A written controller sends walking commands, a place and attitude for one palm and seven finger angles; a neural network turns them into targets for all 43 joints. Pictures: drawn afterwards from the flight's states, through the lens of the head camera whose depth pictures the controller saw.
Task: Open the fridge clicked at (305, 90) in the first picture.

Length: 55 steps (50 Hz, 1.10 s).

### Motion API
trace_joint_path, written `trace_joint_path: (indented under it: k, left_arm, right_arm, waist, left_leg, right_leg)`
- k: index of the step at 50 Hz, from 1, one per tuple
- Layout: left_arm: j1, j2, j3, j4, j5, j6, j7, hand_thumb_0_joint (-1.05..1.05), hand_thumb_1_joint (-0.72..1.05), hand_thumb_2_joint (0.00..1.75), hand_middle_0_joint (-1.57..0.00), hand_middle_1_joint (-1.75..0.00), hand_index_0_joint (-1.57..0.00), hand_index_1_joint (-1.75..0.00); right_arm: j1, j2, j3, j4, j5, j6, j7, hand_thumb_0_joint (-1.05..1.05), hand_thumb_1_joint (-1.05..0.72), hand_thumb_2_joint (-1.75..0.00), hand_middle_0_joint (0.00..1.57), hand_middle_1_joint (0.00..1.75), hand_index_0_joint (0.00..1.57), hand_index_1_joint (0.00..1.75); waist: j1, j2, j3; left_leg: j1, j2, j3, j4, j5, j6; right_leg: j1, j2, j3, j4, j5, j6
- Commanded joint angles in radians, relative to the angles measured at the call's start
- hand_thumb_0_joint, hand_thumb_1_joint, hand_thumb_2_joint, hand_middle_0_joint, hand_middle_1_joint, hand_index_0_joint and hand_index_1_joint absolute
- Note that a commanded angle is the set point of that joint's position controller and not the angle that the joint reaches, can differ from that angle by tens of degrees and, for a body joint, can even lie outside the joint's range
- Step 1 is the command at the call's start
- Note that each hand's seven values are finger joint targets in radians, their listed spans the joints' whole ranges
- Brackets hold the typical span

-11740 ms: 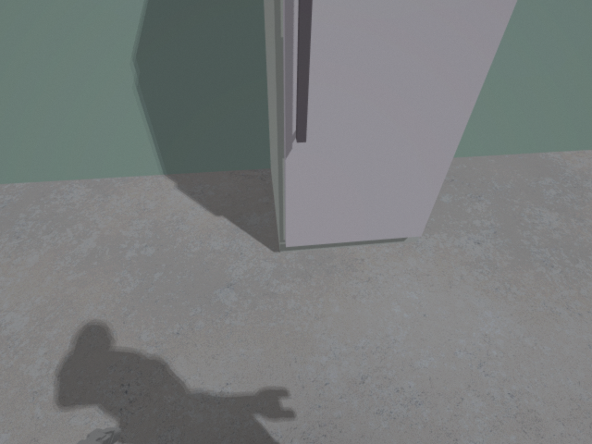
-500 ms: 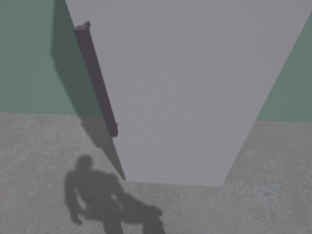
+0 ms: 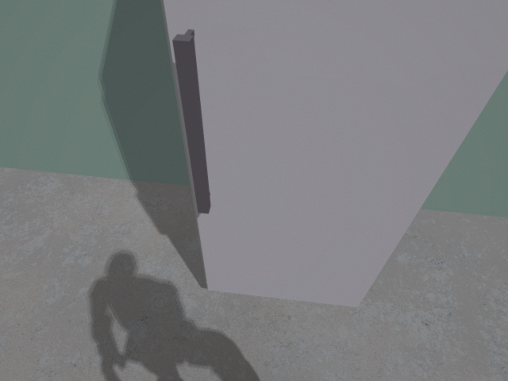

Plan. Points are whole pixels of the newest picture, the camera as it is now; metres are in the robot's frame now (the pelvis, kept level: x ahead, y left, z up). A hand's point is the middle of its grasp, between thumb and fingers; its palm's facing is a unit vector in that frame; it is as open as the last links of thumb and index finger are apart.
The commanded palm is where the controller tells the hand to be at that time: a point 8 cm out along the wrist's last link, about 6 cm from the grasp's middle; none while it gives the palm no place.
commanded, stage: come to a stop and stand still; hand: left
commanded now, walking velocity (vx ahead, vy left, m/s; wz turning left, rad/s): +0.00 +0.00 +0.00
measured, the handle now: (198, 137) +0.56 +0.18 +0.08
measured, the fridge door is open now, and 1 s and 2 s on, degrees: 0 0 0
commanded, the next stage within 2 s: look again from close up in 1.12 s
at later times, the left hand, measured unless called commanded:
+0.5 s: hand out of the picture +0.02 +0.16 -0.17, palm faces +0.02 -0.98 -0.22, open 7.4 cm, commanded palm none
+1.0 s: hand out of the picture +0.03 +0.15 -0.17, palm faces +0.03 -0.97 -0.24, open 7.3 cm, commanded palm none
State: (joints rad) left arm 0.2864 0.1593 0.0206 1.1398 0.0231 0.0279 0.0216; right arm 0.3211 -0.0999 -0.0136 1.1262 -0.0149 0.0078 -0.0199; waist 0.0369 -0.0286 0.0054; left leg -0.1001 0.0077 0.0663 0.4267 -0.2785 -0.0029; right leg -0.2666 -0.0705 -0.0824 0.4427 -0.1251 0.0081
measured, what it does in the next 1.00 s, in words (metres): stands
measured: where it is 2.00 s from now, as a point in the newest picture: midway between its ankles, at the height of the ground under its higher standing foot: outside the picture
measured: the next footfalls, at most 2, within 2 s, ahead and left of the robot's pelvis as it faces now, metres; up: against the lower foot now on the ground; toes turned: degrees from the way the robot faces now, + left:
none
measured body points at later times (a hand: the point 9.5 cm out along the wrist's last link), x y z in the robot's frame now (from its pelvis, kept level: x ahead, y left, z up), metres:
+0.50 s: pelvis +0.03 -0.01 -0.01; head +0.02 -0.03 +0.44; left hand +0.02 +0.21 -0.16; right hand +0.02 -0.21 -0.18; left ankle -0.03 +0.12 -0.74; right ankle +0.07 -0.12 -0.74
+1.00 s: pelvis +0.01 -0.03 +0.00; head +0.01 -0.05 +0.45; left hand +0.03 +0.20 -0.15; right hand -0.02 -0.25 -0.17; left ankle -0.03 +0.12 -0.74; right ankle +0.07 -0.12 -0.74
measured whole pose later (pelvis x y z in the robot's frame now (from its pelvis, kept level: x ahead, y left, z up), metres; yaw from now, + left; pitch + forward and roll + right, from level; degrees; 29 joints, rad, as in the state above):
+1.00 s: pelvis +0.01 -0.03 +0.00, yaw +0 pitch -2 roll +1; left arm 0.25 0.15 0.01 1.12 0.01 -0.01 0.02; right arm 0.35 -0.16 0.00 1.11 -0.02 -0.01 -0.02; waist 0.00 0.04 0.04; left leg -0.09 0.05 0.05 0.43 -0.29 -0.05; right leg -0.27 -0.03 -0.10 0.48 -0.17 -0.04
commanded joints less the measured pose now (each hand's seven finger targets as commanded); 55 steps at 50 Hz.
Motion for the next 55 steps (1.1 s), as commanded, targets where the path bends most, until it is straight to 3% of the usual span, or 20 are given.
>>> trace_joint_path:
  k: [1,6,13,14,15,16,18,22,24,28,32,35,47,55]
  left_arm:
    - [0.065,0.056,0.006,-0.016,0.000,-0.020,0.009,0.00,0.90,0.90,-0.20,-0.30,-0.20,-0.30]
    - [0.083,0.044,0.003,-0.013,-0.003,-0.033,0.013,0.00,0.90,0.90,-0.20,-0.30,-0.20,-0.30]
    - [0.081,0.047,0.003,-0.005,-0.009,-0.047,0.017,0.00,0.90,0.90,-0.20,-0.30,-0.20,-0.30]
    - [0.167,0.075,-0.008,0.022,0.001,-0.063,0.056,0.00,0.90,0.90,-0.20,-0.30,-0.20,-0.30]
    - [0.142,0.109,-0.002,-0.006,-0.007,-0.070,0.047,0.00,0.90,0.90,-0.20,-0.30,-0.20,-0.30]
    - [0.110,0.093,-0.002,-0.018,-0.004,-0.071,0.037,0.00,0.90,0.90,-0.20,-0.30,-0.20,-0.30]
    - [0.092,0.072,-0.008,-0.029,-0.006,-0.069,0.026,0.00,0.90,0.90,-0.20,-0.30,-0.20,-0.30]
    - [0.067,0.048,-0.015,-0.025,-0.009,-0.068,0.017,0.00,0.90,0.90,-0.20,-0.30,-0.20,-0.30]
    - [0.057,0.051,-0.013,-0.026,-0.010,-0.069,0.015,0.00,0.90,0.90,-0.20,-0.30,-0.20,-0.30]
    - [0.045,0.072,-0.007,-0.031,-0.013,-0.067,0.016,0.00,0.90,0.90,-0.20,-0.30,-0.20,-0.30]
    - [0.035,0.091,-0.001,-0.042,-0.014,-0.068,0.016,0.00,0.90,0.90,-0.20,-0.30,-0.20,-0.30]
    - [0.019,0.104,0.006,-0.055,-0.014,-0.069,0.015,0.00,0.90,0.90,-0.20,-0.30,-0.20,-0.30]
    - [-0.005,0.121,0.013,-0.061,-0.014,-0.060,0.009,0.00,0.90,0.90,-0.20,-0.30,-0.20,-0.30]
    - [0.010,0.117,0.014,-0.056,-0.013,-0.058,0.008,0.00,0.90,0.90,-0.20,-0.30,-0.20,-0.30]
  right_arm:
    - [0.025,-0.131,-0.022,-0.042,0.004,-0.010,-0.010,0.00,-0.90,-0.90,0.20,0.30,0.20,0.30]
    - [0.067,-0.107,-0.020,-0.032,0.007,-0.015,-0.012,0.00,-0.90,-0.90,0.20,0.30,0.20,0.30]
    - [0.090,-0.093,-0.013,-0.014,0.009,-0.028,-0.016,0.00,-0.90,-0.90,0.20,0.30,0.20,0.30]
    - [-0.025,-0.141,-0.011,-0.086,0.008,-0.046,-0.003,0.00,-0.90,-0.90,0.20,0.30,0.20,0.30]
    - [0.045,-0.100,-0.010,-0.105,0.005,-0.039,-0.004,0.00,-0.90,-0.90,0.20,0.30,0.20,0.30]
    - [0.077,-0.082,-0.006,-0.091,0.002,-0.044,-0.004,0.00,-0.90,-0.90,0.20,0.30,0.20,0.30]
    - [0.113,-0.087,0.000,-0.094,-0.001,-0.052,-0.004,0.00,-0.90,-0.90,0.20,0.30,0.20,0.30]
    - [0.118,-0.104,0.005,-0.097,0.004,-0.048,-0.012,0.00,-0.90,-0.90,0.20,0.30,0.20,0.30]
    - [0.123,-0.109,0.009,-0.090,0.001,-0.049,-0.013,0.00,-0.90,-0.90,0.20,0.30,0.20,0.30]
    - [0.120,-0.113,0.012,-0.080,-0.001,-0.047,-0.014,0.00,-0.90,-0.90,0.20,0.30,0.20,0.30]
    - [0.113,-0.120,0.011,-0.073,-0.002,-0.043,-0.012,0.00,-0.90,-0.90,0.20,0.30,0.20,0.30]
    - [0.109,-0.120,0.011,-0.066,-0.004,-0.042,-0.011,0.00,-0.90,-0.90,0.20,0.30,0.20,0.30]
    - [0.105,-0.118,0.010,-0.037,-0.006,-0.029,-0.005,0.00,-0.90,-0.90,0.20,0.30,0.20,0.30]
    - [0.124,-0.117,0.010,-0.026,-0.005,-0.029,-0.005,0.00,-0.90,-0.90,0.20,0.30,0.20,0.30]
  waist:
    - [0.000,0.099,0.195]
    - [-0.017,0.001,0.143]
    - [-0.031,0.023,0.059]
    - [0.004,0.025,0.046]
    - [-0.040,0.080,-0.082]
    - [-0.051,0.121,-0.053]
    - [-0.049,0.181,-0.039]
    - [-0.049,0.018,0.075]
    - [-0.046,0.010,0.105]
    - [-0.043,0.042,0.101]
    - [-0.041,-0.023,0.091]
    - [-0.039,-0.011,0.079]
    - [-0.040,0.018,0.091]
    - [-0.042,0.023,0.090]
  left_leg:
    - [-0.298,0.125,-0.135,-0.244,-0.261,0.035]
    - [-0.206,0.099,-0.099,-0.174,-0.145,0.032]
    - [-0.122,0.104,-0.071,-0.128,0.000,0.024]
    - [-0.175,0.122,-0.017,0.042,0.091,0.000]
    - [-0.149,0.049,-0.037,0.020,-0.067,-0.005]
    - [-0.127,0.062,-0.054,-0.030,-0.001,0.009]
    - [-0.146,0.099,-0.078,-0.037,0.075,0.022]
    - [-0.177,0.100,-0.087,-0.066,0.097,0.030]
    - [-0.174,0.094,-0.083,-0.077,0.128,0.028]
    - [-0.158,0.090,-0.073,-0.092,0.131,0.024]
    - [-0.145,0.080,-0.064,-0.087,0.089,0.020]
    - [-0.136,0.077,-0.062,-0.087,0.086,0.018]
    - [-0.136,0.073,-0.049,-0.086,-0.006,0.012]
    - [-0.148,0.075,-0.054,-0.092,-0.023,0.014]
  right_leg:
    - [0.072,-0.021,0.060,-0.044,-0.103,0.011]
    - [0.035,-0.040,0.098,-0.097,-0.122,0.005]
    - [0.065,-0.048,0.104,-0.090,-0.032,-0.013]
    - [0.102,-0.084,0.118,0.015,0.242,-0.030]
    - [0.114,-0.111,0.165,-0.014,0.031,-0.051]
    - [0.063,-0.088,0.150,0.003,-0.058,-0.066]
    - [0.063,-0.045,0.092,0.028,-0.057,-0.060]
    - [0.052,-0.040,0.090,0.014,0.017,-0.057]
    - [0.052,-0.043,0.085,0.020,0.059,-0.055]
    - [0.079,-0.046,0.089,0.016,0.094,-0.056]
    - [0.094,-0.061,0.104,-0.013,0.100,-0.059]
    - [0.102,-0.066,0.108,-0.024,0.081,-0.061]
    - [0.056,-0.069,0.138,-0.115,-0.182,-0.065]
    - [0.049,-0.064,0.140,-0.128,-0.229,-0.061]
